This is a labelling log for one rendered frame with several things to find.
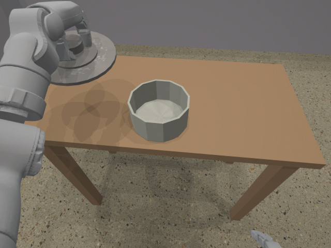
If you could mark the left robot upper arm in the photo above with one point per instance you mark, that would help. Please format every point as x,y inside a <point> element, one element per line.
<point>21,152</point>

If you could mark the lid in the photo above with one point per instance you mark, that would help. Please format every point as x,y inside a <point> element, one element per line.
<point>92,63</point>

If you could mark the robot right hand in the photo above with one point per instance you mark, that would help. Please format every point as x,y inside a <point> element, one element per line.
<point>264,239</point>

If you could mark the robot left hand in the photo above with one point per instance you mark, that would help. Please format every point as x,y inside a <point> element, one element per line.
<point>71,15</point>

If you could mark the pot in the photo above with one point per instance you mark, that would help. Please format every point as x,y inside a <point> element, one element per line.
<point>159,110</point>

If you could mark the left robot forearm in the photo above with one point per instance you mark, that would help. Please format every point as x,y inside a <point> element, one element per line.
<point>29,59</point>

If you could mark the table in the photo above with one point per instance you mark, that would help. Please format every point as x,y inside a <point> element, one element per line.
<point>238,112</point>

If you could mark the knob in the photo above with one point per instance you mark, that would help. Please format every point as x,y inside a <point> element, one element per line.
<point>75,43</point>

